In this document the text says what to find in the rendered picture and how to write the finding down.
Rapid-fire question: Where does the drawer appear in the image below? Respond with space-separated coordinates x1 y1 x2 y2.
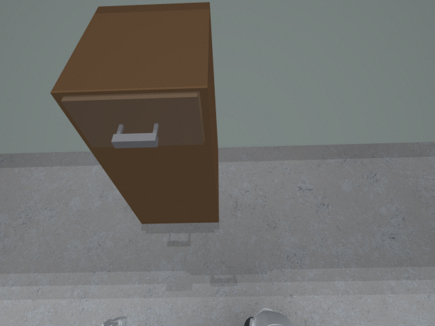
61 92 204 147

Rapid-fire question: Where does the robot right thigh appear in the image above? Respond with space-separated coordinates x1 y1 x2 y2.
249 311 295 326

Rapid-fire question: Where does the robot right shin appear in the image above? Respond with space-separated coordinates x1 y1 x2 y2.
258 308 272 314

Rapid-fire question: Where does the handle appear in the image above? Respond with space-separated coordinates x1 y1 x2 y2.
111 123 159 148

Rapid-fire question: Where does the cabinet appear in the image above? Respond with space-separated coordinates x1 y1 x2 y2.
50 2 219 224

